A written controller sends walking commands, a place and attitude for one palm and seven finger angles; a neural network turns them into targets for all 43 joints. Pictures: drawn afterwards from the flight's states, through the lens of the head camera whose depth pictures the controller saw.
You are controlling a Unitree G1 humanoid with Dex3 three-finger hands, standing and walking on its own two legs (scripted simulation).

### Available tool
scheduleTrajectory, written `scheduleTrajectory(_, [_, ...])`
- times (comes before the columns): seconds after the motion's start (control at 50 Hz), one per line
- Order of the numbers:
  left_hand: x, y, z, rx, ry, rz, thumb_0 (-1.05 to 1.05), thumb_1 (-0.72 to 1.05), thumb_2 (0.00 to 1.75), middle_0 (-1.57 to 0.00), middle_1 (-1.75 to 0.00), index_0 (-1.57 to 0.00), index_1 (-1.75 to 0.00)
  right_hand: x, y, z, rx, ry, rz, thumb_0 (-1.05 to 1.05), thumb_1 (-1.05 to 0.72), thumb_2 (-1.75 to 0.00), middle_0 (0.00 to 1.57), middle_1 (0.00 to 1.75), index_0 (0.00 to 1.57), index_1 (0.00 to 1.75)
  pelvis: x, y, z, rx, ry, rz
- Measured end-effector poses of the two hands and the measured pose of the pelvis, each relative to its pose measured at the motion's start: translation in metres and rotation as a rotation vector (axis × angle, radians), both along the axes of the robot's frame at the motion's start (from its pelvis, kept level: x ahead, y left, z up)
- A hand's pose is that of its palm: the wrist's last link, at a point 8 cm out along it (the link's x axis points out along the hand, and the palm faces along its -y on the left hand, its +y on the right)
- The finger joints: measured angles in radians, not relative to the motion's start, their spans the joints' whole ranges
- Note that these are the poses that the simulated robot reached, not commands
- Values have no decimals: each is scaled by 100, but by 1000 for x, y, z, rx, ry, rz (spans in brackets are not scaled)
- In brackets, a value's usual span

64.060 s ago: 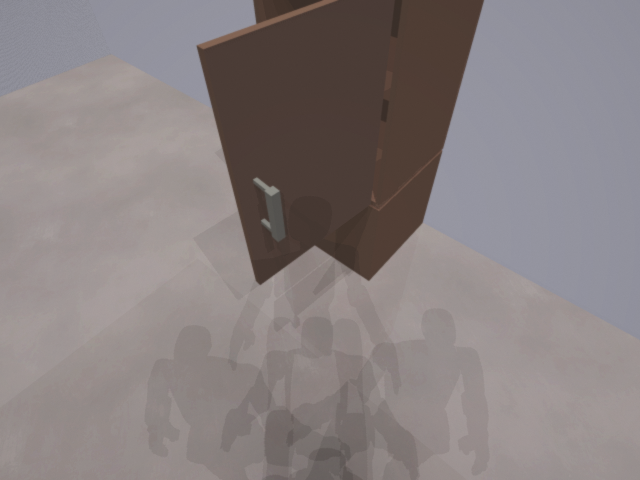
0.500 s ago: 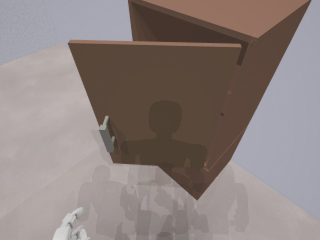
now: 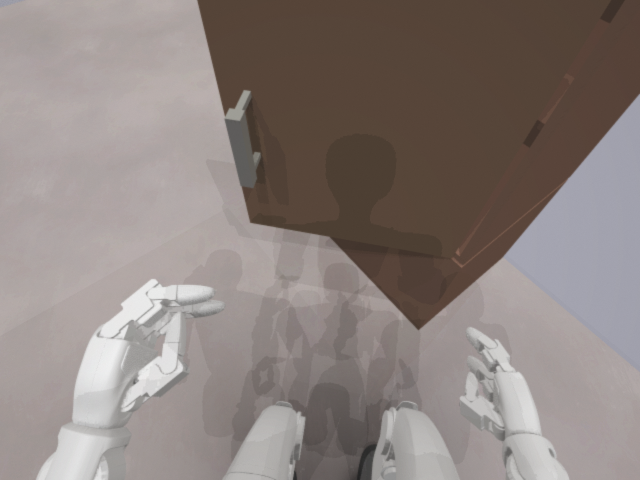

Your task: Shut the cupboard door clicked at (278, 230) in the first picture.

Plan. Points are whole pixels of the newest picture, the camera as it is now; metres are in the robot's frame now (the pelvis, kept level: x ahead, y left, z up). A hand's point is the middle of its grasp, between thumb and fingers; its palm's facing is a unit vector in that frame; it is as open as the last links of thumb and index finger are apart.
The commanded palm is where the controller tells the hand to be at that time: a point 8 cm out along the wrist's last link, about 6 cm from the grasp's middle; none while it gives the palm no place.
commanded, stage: raise the hand and make a fist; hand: left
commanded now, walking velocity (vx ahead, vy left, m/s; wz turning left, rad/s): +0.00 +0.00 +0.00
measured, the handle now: (246, 141) +0.55 +0.18 +0.05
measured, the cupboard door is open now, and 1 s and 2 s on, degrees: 40 40 40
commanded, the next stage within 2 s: bring the fist close to the handle in 1.30 s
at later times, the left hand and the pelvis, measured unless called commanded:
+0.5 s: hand (189, 359) +0.23 +0.17 +0.04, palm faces -0.15 -0.99 -0.01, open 3.2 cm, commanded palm +0.21 +0.24 +0.06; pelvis +0.02 +0.02 +0.01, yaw -1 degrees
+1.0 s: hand (168, 323) +0.26 +0.20 +0.07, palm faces -0.05 -1.00 -0.05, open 3.1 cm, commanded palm +0.23 +0.25 +0.06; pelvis +0.03 +0.01 +0.01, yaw -1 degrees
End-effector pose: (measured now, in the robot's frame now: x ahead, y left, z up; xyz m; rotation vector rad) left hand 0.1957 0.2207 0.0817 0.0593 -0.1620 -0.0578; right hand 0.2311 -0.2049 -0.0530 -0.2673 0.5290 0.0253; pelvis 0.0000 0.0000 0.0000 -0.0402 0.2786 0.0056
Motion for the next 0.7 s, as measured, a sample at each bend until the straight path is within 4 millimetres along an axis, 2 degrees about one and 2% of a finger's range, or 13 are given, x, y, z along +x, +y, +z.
scheduleTrajectory(0.04, [16,-10,-2,6,48,-85,1,90,90,-62,-77,-63,-77,-18,10,-11,49,54,-34,1,-91,-90,20,30,20,30,-2,3,1,1,6,-7])
scheduleTrajectory(0.08, [26,-17,-17,0,176,-146,1,90,90,-66,-81,-67,-81,-37,14,-17,86,112,-82,1,-90,-90,20,30,20,30,-2,6,5,8,10,-17])
scheduleTrajectory(0.12, [28,-17,-31,-19,314,-154,1,90,90,-70,-85,-70,-85,-55,13,-18,101,161,-130,1,-90,-90,20,30,21,30,0,8,10,16,12,-26])
scheduleTrajectory(0.16, [24,-9,-37,-40,391,-102,1,90,90,-74,-89,-74,-89,-70,8,-16,91,195,-173,2,-90,-90,20,30,21,30,3,10,15,21,13,-35])
scheduleTrajectory(0.2, [18,4,-32,-46,386,-16,1,90,90,-77,-93,-78,-93,-80,1,-12,62,213,-198,2,-90,-90,21,30,21,30,7,12,19,21,12,-38])
scheduleTrajectory(0.26, [10,24,-13,-20,272,92,2,90,90,-83,-99,-83,-99,-85,-12,-8,4,224,-192,2,-90,-90,20,30,20,30,11,14,20,16,15,-31])
scheduleTrajectory(0.3, [7,29,-4,0,187,110,2,90,90,-86,-103,-87,-103,-82,-19,-7,-33,220,-173,2,-90,-90,20,30,20,30,13,15,18,11,19,-21])
scheduleTrajectory(0.34, [8,27,-4,4,144,79,2,90,90,-90,-107,-90,-107,-74,-26,-6,-60,204,-161,2,-90,-90,20,30,20,30,13,16,15,6,24,-14])
scheduleTrajectory(0.44, [18,8,-34,-15,252,-81,1,90,90,-99,-117,-100,-117,-48,-32,4,-82,125,-168,2,-91,-90,20,30,20,30,14,17,10,4,35,-16])
scheduleTrajectory(0.48, [21,8,-38,-17,290,-100,1,90,90,-103,-121,-103,-121,-37,-30,11,-80,93,-170,2,-91,-90,20,30,20,30,16,16,11,3,37,-20])
scheduleTrajectory(0.62, [27,34,-2,-18,155,61,2,90,90,-116,-135,-116,-135,-9,-11,21,-40,55,-120,1,-91,-90,20,30,20,30,26,15,17,-5,38,-13])
scheduleTrajectory(0.66, [28,35,-2,-11,152,62,1,90,90,-119,-139,-120,-139,-5,-6,19,-27,61,-98,1,-91,-90,20,30,20,30,28,15,17,-8,39,-9])
scheduleTrajectory(0.7, [29,29,-10,-9,193,26,1,90,90,-122,-142,-123,-142,-3,-2,16,-16,68,-85,1,-91,-90,20,30,20,30,28,15,16,-8,41,-8])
